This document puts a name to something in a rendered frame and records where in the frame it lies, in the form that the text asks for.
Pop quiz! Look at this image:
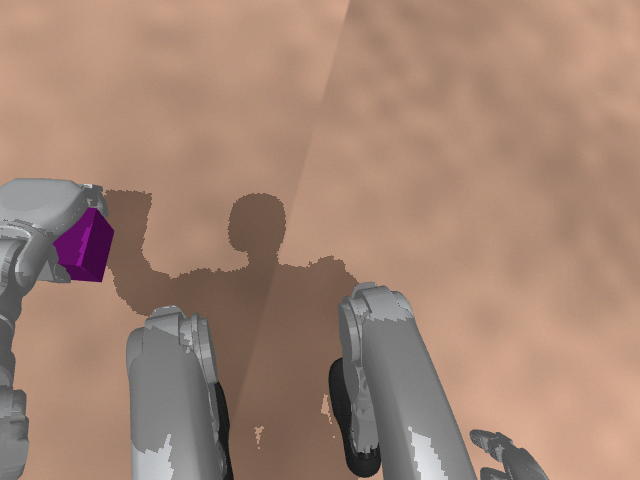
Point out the left robot foot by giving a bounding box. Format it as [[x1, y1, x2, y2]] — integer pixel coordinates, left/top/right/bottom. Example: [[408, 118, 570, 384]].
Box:
[[214, 381, 234, 480]]

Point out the right robot hand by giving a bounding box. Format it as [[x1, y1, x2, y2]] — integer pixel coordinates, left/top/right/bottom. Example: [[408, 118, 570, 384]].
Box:
[[469, 429, 549, 480]]

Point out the left robot arm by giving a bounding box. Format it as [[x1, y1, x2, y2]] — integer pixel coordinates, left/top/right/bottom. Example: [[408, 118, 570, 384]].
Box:
[[0, 221, 51, 480]]

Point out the cube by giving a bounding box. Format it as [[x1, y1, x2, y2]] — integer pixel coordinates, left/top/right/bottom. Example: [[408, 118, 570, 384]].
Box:
[[53, 207, 114, 282]]

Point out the right robot foot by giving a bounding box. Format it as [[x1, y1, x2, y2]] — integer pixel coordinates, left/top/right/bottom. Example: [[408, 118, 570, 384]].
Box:
[[329, 358, 381, 478]]

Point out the left robot hand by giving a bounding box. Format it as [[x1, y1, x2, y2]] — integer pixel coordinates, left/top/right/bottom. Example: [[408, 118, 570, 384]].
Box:
[[0, 178, 108, 283]]

